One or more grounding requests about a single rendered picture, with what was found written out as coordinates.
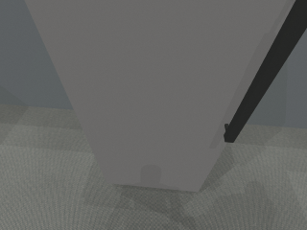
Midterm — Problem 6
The handle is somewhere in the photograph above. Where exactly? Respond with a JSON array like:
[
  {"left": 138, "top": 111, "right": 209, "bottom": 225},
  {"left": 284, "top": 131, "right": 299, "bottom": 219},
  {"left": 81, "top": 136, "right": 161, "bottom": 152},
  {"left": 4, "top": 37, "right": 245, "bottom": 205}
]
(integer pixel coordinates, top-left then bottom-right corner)
[{"left": 224, "top": 0, "right": 307, "bottom": 143}]

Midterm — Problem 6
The fridge door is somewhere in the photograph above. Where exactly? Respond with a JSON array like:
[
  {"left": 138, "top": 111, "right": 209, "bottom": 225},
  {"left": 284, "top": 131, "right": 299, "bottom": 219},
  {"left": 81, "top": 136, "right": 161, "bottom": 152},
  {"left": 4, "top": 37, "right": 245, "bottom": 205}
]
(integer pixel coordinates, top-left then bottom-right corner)
[{"left": 24, "top": 0, "right": 295, "bottom": 192}]

